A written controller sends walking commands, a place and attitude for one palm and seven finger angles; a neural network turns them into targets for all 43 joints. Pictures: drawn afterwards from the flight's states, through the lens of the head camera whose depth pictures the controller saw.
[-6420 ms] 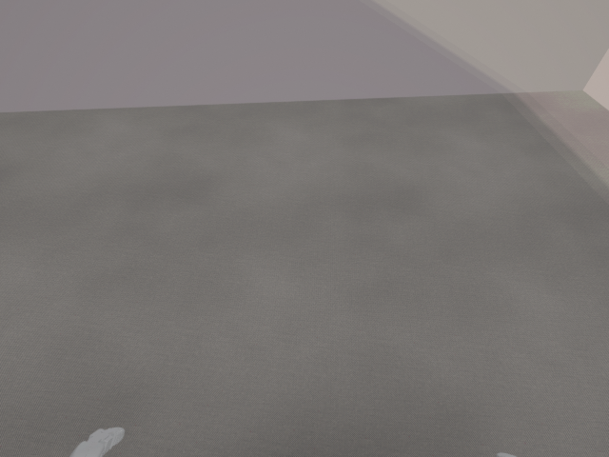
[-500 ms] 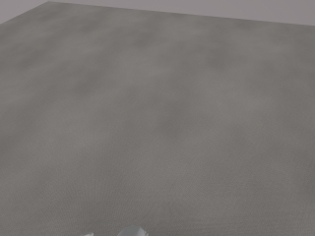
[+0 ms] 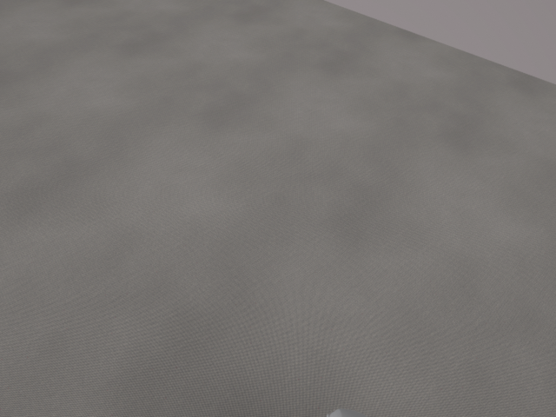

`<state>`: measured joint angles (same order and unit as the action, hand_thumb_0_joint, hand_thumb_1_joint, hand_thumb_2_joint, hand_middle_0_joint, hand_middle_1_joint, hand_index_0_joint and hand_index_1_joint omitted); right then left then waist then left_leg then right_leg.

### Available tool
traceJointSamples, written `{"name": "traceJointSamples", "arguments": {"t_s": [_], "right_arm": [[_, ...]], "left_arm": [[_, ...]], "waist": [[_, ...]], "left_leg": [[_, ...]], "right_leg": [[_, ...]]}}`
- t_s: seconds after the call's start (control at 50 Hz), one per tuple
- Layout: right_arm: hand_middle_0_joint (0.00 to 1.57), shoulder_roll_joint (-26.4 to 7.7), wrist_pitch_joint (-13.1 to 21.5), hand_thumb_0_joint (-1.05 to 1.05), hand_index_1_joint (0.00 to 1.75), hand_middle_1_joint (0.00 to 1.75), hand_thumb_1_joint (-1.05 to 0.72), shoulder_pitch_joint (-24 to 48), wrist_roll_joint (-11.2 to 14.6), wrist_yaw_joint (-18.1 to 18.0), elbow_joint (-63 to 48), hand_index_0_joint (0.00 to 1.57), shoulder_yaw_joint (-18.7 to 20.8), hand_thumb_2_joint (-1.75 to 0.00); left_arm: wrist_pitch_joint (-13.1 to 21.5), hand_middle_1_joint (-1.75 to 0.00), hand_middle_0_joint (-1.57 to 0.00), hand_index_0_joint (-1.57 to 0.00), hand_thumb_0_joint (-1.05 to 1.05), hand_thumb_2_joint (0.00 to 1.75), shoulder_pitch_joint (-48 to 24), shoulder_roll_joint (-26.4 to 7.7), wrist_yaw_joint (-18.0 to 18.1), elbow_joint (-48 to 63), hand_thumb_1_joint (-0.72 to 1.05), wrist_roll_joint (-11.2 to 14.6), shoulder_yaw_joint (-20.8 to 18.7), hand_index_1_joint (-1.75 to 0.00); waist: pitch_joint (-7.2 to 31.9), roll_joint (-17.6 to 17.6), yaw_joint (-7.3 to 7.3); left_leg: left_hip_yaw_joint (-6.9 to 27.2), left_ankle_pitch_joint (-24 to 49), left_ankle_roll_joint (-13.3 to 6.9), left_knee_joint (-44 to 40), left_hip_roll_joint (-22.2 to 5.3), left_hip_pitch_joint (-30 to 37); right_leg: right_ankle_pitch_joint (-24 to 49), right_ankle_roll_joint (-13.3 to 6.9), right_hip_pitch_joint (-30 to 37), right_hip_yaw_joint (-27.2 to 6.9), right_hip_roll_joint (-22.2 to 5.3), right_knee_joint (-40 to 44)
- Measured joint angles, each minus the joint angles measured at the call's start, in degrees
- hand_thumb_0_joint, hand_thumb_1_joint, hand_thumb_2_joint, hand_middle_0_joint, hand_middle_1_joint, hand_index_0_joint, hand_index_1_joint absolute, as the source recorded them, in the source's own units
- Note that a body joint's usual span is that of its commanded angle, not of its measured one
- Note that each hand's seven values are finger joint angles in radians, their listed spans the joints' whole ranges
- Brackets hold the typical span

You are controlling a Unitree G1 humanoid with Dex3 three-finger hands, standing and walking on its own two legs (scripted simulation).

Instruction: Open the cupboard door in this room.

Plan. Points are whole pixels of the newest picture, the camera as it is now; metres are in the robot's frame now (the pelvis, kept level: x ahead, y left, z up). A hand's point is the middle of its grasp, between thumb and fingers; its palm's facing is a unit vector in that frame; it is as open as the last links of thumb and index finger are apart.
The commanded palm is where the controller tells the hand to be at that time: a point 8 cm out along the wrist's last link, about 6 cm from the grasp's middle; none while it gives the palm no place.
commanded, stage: turn or walk to find it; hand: left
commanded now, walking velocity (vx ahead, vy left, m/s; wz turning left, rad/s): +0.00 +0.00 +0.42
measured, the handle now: out of the picture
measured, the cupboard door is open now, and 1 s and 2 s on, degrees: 0 0 0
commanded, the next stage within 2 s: none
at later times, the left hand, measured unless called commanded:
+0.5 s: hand out of the picture +0.01 +0.15 -0.14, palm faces +0.22 -0.94 -0.28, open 7.4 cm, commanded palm none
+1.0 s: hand out of the picture -0.15 +0.19 -0.18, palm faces +0.48 -0.85 -0.23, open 7.4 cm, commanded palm none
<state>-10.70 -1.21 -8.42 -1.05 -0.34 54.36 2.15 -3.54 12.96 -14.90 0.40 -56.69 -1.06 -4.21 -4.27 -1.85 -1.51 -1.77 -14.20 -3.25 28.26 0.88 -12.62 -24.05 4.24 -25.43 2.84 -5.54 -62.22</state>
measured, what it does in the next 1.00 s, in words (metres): steps on the spot, turning left: right foot, then left foot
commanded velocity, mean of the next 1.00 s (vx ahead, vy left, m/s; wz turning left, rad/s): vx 0.00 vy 0.00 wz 0.42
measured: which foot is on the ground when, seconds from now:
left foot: down 0.00-0.34, up 0.36-0.82, down 0.84-1.00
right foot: up 0.00-0.32, down 0.34-0.84, up 0.86-1.00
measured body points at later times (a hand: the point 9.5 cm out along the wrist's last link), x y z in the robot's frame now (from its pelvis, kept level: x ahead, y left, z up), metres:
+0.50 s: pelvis -0.04 -0.06 +0.00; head -0.02 -0.09 +0.45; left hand +0.00 +0.19 -0.12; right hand +0.02 -0.31 -0.17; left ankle -0.07 +0.09 -0.65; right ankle -0.02 -0.14 -0.74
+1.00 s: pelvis -0.09 -0.02 +0.00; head -0.08 +0.02 +0.45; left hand -0.18 +0.23 -0.16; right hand +0.11 -0.20 -0.13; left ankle -0.13 +0.07 -0.74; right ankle -0.05 -0.16 -0.67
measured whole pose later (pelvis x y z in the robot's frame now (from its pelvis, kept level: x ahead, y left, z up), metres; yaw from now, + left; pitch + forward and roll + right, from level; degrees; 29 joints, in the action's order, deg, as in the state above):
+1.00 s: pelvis -0.09 -0.02 +0.00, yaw +25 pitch -1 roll -1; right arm -10.8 -1.4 -8.0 -1.1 -0.3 54.5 2.1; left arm -3.8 13.7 -14.8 0.4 -57.4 -1.1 -4.2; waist -3.9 -2.2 -1.8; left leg -1.7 -16.2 -2.2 29.5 0.3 -12.0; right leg -25.3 3.9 -24.9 3.9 -5.8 -60.8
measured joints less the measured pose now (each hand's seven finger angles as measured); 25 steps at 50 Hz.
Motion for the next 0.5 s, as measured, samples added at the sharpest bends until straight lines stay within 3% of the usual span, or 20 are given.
{"name": "traceJointSamples", "arguments": {"t_s": [0.2,0.28,0.34,0.38,0.42,0.5], "right_arm": [[0.2,0.21,-0.67,0.0,0.3,0.3,-0.9,-2.86,-0.3,0.33,0.45,0.2,0.55,-0.89],[0.2,-0.59,-1.38,0.0,0.3,0.3,-0.9,-4.38,-0.55,0.41,0.91,0.2,1.15,-0.89],[0.2,-1.31,-1.89,0.0,0.3,0.3,-0.9,-5.72,-0.27,0.56,1.28,0.2,1.77,-0.89],[0.2,-1.99,-2.51,0.0,0.3,0.3,-0.9,-6.07,-0.06,0.55,1.85,0.2,2.38,-0.89],[0.2,-2.34,-3.33,0.0,0.3,0.3,-0.9,-6.74,-0.25,0.77,2.24,0.2,2.84,-0.89],[0.2,-3.28,-3.74,0.01,0.3,0.3,-0.91,-7.3,-0.45,1.32,2.79,0.2,3.45,-0.89]], "left_arm": [[0.34,-0.3,-0.2,-0.19,0.0,0.9,-4.15,1.66,0.26,2.73,0.91,0.21,0.49,-0.3],[0.85,-0.3,-0.2,-0.19,0.0,0.9,-5.45,3.01,0.3,3.95,0.91,0.48,0.97,-0.3],[1.99,-0.3,-0.2,-0.2,0.0,0.9,-5.41,3.86,0.31,4.87,0.91,0.5,1.34,-0.3],[2.55,-0.3,-0.2,-0.2,0.0,0.9,-4.99,4.87,0.45,4.96,0.91,0.08,1.83,-0.3],[2.52,-0.3,-0.2,-0.2,0.0,0.9,-3.85,5.44,0.59,5.03,0.91,0.03,2.06,-0.3],[2.47,-0.3,-0.2,-0.2,0.0,0.9,-1.87,5.96,0.64,4.09,0.91,0.19,2.25,-0.3]], "waist": [[0.58,1.54,2.23],[0.51,2.92,3.44],[0.86,3.8,3.53],[0.42,5.21,3.61],[0.77,4.96,3.56],[1.04,4.82,3.54]], "left_leg": [[3.21,3.42,0.14,-2.26,2.24,-1.25],[4.89,4.0,1.14,-0.95,2.8,-3.49],[6.17,3.61,2.47,1.92,3.43,-6.27],[6.83,-4.61,3.48,9.39,3.43,-9.16],[5.82,-9.68,4.13,20.92,3.79,-12.82],[4.68,-6.43,5.62,36.82,1.39,-16.59]], "right_leg": [[-0.45,0.53,2.99,-1.92,1.57,9.7],[-0.09,-0.41,6.58,-1.7,3.13,18.22],[5.53,-1.73,11.36,-0.87,3.91,29.62],[6.27,-4.5,11.48,0.63,4.31,29.55],[6.5,-5.95,12.19,1.87,3.32,30.23],[8.15,-6.33,14.07,4.08,2.31,33.41]]}}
